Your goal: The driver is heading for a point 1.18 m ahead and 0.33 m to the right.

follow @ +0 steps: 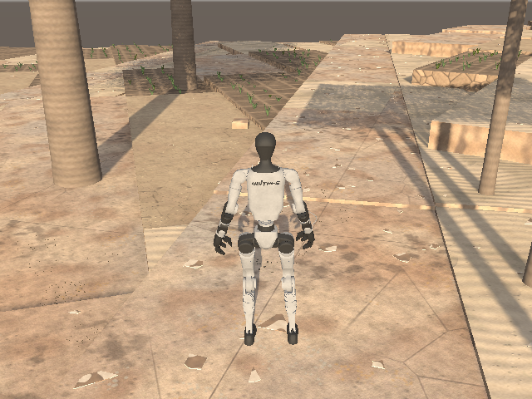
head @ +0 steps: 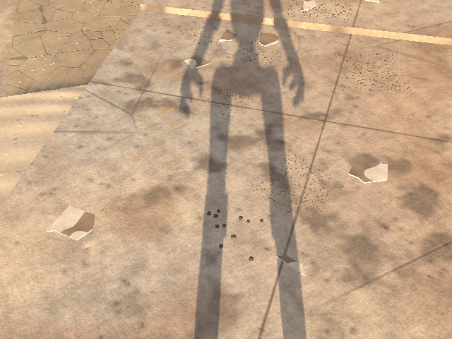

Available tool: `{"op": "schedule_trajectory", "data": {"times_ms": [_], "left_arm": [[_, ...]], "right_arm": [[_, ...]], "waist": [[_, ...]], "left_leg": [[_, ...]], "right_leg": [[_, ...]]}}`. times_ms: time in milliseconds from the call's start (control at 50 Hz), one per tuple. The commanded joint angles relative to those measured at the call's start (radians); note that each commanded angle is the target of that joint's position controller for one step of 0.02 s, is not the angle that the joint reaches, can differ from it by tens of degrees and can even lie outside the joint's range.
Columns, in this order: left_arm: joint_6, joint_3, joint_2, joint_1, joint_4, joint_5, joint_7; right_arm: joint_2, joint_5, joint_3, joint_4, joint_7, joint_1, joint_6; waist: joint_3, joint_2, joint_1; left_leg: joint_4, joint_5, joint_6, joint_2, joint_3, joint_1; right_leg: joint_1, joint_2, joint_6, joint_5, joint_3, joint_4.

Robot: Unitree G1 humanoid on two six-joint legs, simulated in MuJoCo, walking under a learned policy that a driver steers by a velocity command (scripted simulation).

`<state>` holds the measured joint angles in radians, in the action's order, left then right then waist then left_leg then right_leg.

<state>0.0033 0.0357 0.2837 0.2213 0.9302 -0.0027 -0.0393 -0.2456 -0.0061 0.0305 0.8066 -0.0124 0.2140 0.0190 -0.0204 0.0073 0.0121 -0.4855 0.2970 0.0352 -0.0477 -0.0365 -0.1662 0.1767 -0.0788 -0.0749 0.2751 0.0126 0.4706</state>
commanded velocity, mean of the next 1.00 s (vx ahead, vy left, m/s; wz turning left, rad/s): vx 0.41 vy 0.00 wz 0.00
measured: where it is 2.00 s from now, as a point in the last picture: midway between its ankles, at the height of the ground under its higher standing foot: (292, 207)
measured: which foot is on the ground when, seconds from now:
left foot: down 0.00-0.20, up 0.22-0.66, down 0.68-1.00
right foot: down 0.00-0.70, up 0.72-1.00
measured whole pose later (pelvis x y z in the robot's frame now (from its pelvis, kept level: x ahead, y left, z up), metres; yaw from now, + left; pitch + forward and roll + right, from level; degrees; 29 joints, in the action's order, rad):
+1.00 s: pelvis +0.44 -0.03 +0.01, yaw -2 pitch +0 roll +3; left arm 0.08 0.05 0.29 0.14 0.83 0.01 0.00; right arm -0.26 0.00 0.05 0.93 0.02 0.33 -0.09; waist -0.02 0.04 -0.06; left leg -0.21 0.16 0.07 -0.09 0.06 -0.05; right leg 0.68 -0.15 -0.01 0.03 0.05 0.81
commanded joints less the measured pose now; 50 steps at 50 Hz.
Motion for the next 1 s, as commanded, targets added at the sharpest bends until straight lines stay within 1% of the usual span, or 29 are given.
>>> {"op": "schedule_trajectory", "data": {"times_ms": [20,60,100,120,160,180,200,220,240,260,300,340,400,460,520,580,620,640,660,680,700,720,740,760,780,820,860,920,1000], "left_arm": [[0.015,0.02,0.089,-0.036,-0.048,0.012,-0.005],[0.044,0.017,0.083,-0.09,-0.083,0.026,0.005],[0.075,0.022,0.092,-0.085,-0.089,0.041,0.026],[0.088,0.021,0.091,-0.068,-0.082,0.043,0.038],[0.102,0.026,0.081,0.067,-0.01,0.034,0.053],[0.1,0.036,0.089,0.163,0.042,0.021,0.054],[0.099,0.049,0.131,0.272,0.069,0.016,0.05],[0.103,0.076,0.265,0.346,0.065,0.016,0.057],[0.113,0.053,0.202,0.285,0.048,0.003,0.061],[0.118,0.039,0.149,0.207,0.023,0.009,0.057],[0.116,0.026,0.117,0.142,-0.001,0.009,0.058],[0.107,0.009,0.075,0.169,0.006,0.002,0.058],[0.094,0.01,0.097,0.217,0.021,0.002,0.046],[0.084,0.009,0.114,0.219,0.019,0.001,0.03],[0.082,0.011,0.123,0.268,0.037,0.008,0.023],[0.075,0.019,0.129,0.279,0.049,0.017,0.021],[0.068,0.029,0.148,0.256,0.043,0.015,0.019],[0.062,0.036,0.163,0.247,0.038,0.011,0.018],[0.05,0.036,0.162,0.229,0.032,0.005,0.017],[0.047,0.029,0.149,0.218,0.017,-0.003,0.016],[0.06,-0.003,0.031,0.32,-0.008,-0.01,0.027],[0.087,-0.014,0.012,0.339,0.016,0.008,0.038],[0.109,0.017,0.115,0.23,-0.025,0.041,0.046],[0.121,0.022,0.134,0.142,-0.053,0.056,0.045],[0.122,0.023,0.115,0.105,-0.062,0.048,0.038],[0.1,0.027,0.082,0.143,-0.051,0.026,0.032],[0.079,0.022,0.047,0.152,-0.057,0.018,0.029],[0.072,0.022,0.06,0.026,-0.114,0.004,0.024],[0.085,0.007,0.033,-0.111,-0.149,0.013,0.044]], "right_arm": [[-0.183,0.011,0.051,-0.028,-0.011,0.044,-0.006],[-0.211,0.017,0.06,-0.015,-0.013,0.083,-0.023],[-0.191,0.021,0.057,-0.014,-0.014,0.076,-0.046],[-0.185,0.03,0.056,-0.021,-0.014,0.052,-0.05],[-0.188,0.044,0.056,-0.043,-0.011,-0.042,-0.045],[-0.163,0.034,0.049,-0.047,-0.009,-0.049,-0.044],[-0.095,0.018,0.028,-0.059,-0.004,-0.061,-0.049],[-0.065,0.017,0.02,-0.112,-0.009,-0.071,-0.067],[-0.127,0.044,0.037,-0.104,-0.011,-0.054,-0.082],[-0.145,0.059,0.042,-0.091,-0.003,-0.031,-0.095],[-0.148,0.039,0.048,-0.07,0.006,-0.034,-0.111],[-0.129,0.024,0.049,-0.067,0.022,-0.056,-0.11],[-0.081,0.021,0.038,-0.087,0.033,-0.111,-0.099],[-0.049,0.026,0.021,-0.129,0.038,-0.229,-0.101],[-0.05,0.032,0.015,-0.157,0.05,-0.32,-0.107],[-0.068,0.035,0.016,-0.18,0.064,-0.367,-0.117],[-0.103,0.032,0.028,-0.174,0.068,-0.326,-0.121],[-0.13,0.031,0.041,-0.157,0.063,-0.259,-0.119],[-0.167,0.032,0.063,-0.112,0.055,-0.108,-0.116],[-0.205,0.029,0.08,-0.061,0.042,0.074,-0.109],[-0.291,-0.001,0.101,-0.027,0.034,0.217,-0.102],[-0.228,0.01,0.081,-0.012,0.037,0.213,-0.1],[-0.174,0.022,0.062,-0.015,0.037,0.119,-0.101],[-0.144,0.021,0.053,-0.026,0.036,0.039,-0.104],[-0.125,0.012,0.047,-0.026,0.042,-0.02,-0.113],[-0.091,-0.002,0.038,-0.022,0.048,-0.065,-0.125],[-0.105,0.008,0.04,0.001,0.05,-0.051,-0.136],[-0.147,0.007,0.048,0.032,0.033,-0.005,-0.139],[-0.18,0.009,0.051,0.057,0.016,0.048,-0.133]], "waist": [[-0.045,-0.13,-0.042],[-0.126,-0.204,-0.063],[-0.13,-0.207,-0.048],[-0.116,-0.18,-0.03],[-0.053,-0.124,0.053],[-0.016,-0.086,0.085],[0.02,0.056,0.12],[0.039,0.315,0.129],[-0.008,0.207,0.096],[-0.088,0.142,0.061],[-0.104,0.092,0.038],[-0.071,0.105,0.038],[-0.056,0.08,0.046],[-0.087,0.072,0.067],[-0.121,0.076,0.087],[-0.133,0.078,0.068],[-0.078,0.094,0.018],[-0.016,0.116,-0.023],[0.082,0.119,-0.103],[0.197,0.105,-0.182],[0.369,-0.114,-0.148],[0.46,-0.228,-0.135],[0.26,-0.173,-0.126],[0.129,-0.104,-0.096],[0.05,-0.033,-0.056],[0.027,-0.066,0.006],[0.006,-0.069,0.026],[-0.044,-0.058,0.005],[-0.049,-0.043,-0.051]], "left_leg": [[0.237,0.42,0.117,0.169,-0.25,-0.037],[0.332,0.511,0.196,0.295,-0.44,-0.067],[0.332,0.406,0.216,0.344,-0.47,-0.001],[0.318,0.345,0.2,0.335,-0.428,0.011],[0.244,0.19,0.137,0.236,-0.25,-0.119],[0.146,0.128,0.105,0.174,-0.171,-0.205],[-0.105,0.083,0.044,0.083,-0.053,-0.32],[-0.411,0.226,-0.018,-0.032,0.039,-0.521],[-0.59,0.288,-0.008,0.014,-0.064,-0.599],[-0.645,0.18,0.014,0.07,-0.087,-0.664],[-0.612,0.004,0.027,0.129,-0.052,-0.675],[-0.55,-0.098,0.015,0.148,-0.015,-0.608],[-0.453,-0.175,-0.026,0.138,0.036,-0.601],[-0.238,-0.295,-0.046,0.114,0.069,-0.524],[-0.104,-0.368,-0.038,0.088,0.086,-0.466],[-0.033,-0.347,0.001,0.081,0.067,-0.464],[-0.019,-0.289,0.037,0.052,0.077,-0.383],[-0.031,-0.251,0.057,0.023,0.096,-0.29],[-0.017,-0.254,0.089,-0.007,0.119,-0.102],[-0.047,-0.27,0.132,0.062,0.046,0.201],[-0.035,-0.095,0.277,0.331,-0.385,0.61],[0.159,0.046,0.347,0.446,-0.741,0.65],[0.207,0.111,0.29,0.402,-0.627,0.489],[0.238,0.054,0.252,0.363,-0.469,0.315],[0.277,-0.048,0.228,0.321,-0.362,0.163],[0.333,-0.161,0.21,0.261,-0.238,0.012],[0.374,-0.207,0.228,0.254,-0.18,-0.063],[0.411,-0.239,0.232,0.24,-0.119,-0.078],[0.413,-0.284,0.178,0.207,0.013,-0.04]], "right_leg": [[0.157,0.085,0.028,0.145,-0.095,0.133],[0.28,0.051,0.075,0.197,-0.032,0.266],[0.362,0.005,0.128,0.269,0.018,0.307],[0.333,-0.004,0.148,0.258,0.017,0.242],[0.02,0.052,0.155,-0.004,-0.064,0.012],[-0.151,0.088,0.132,-0.085,-0.073,-0.008],[-0.283,-0.038,0.156,0.017,0.115,-0.094],[-0.363,-0.279,0.297,0.194,0.572,-0.276],[-0.305,-0.335,0.361,0.341,0.7,-0.327],[-0.276,-0.302,0.336,0.359,0.601,-0.327],[-0.27,-0.22,0.27,0.155,0.408,-0.331],[-0.257,-0.155,0.231,-0.113,0.252,-0.328],[-0.247,-0.126,0.243,-0.383,0.142,-0.327],[-0.167,-0.093,0.232,-0.398,0.07,-0.363],[-0.16,-0.111,0.239,-0.372,0.055,-0.388],[-0.248,-0.158,0.239,-0.454,0.05,-0.35],[-0.312,-0.177,0.222,-0.705,0.04,-0.26],[-0.335,-0.177,0.213,-0.893,0.034,-0.17],[-0.313,-0.148,0.194,-1.024,0.007,0.003],[-0.136,-0.117,0.168,-0.915,0.002,0.232],[0.261,0.039,0.111,-0.403,-0.026,0.632],[0.413,0.147,0.102,0.274,0.098,0.851],[0.515,0.077,0.119,0.244,0.129,0.916],[0.517,0.024,0.132,0.156,0.097,0.882],[0.487,-0.019,0.129,0.082,0.075,0.807],[0.374,-0.066,0.118,0.013,0.08,0.73],[0.359,-0.082,0.096,0.001,0.064,0.672],[0.451,-0.096,0.06,-0.143,0.051,0.504],[0.401,-0.052,0.064,-0.387,-0.003,0.218]]}}
Next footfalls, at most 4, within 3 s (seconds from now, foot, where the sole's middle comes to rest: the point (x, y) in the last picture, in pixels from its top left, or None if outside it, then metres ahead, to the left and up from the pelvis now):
0.68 left None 0.45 0.06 -0.77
1.20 right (295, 275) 0.74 -0.19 -0.77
1.70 left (256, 195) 1.06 -0.07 -0.77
2.20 right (348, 179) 1.15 -0.44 -0.77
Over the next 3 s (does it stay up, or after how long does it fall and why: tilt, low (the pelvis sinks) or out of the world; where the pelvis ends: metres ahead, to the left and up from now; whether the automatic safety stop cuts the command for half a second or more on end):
stays up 1.18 -0.30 0.00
